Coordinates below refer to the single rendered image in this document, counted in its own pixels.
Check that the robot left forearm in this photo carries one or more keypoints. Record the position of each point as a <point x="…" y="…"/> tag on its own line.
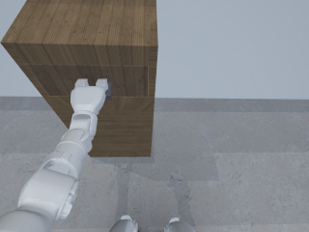
<point x="71" y="151"/>

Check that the drawer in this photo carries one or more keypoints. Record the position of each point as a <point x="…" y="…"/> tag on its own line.
<point x="59" y="79"/>

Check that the left robot shin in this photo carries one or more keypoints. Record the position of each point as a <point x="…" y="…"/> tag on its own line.
<point x="125" y="217"/>

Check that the cabinet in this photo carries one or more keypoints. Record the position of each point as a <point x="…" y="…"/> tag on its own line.
<point x="94" y="32"/>

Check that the handle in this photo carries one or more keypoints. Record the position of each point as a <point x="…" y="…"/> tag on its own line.
<point x="108" y="92"/>

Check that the right robot thigh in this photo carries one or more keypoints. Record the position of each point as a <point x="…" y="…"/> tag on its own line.
<point x="178" y="226"/>

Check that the left robot hand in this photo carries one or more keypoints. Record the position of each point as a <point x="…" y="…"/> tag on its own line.
<point x="88" y="98"/>

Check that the left robot upper arm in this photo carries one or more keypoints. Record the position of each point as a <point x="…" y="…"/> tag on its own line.
<point x="49" y="197"/>

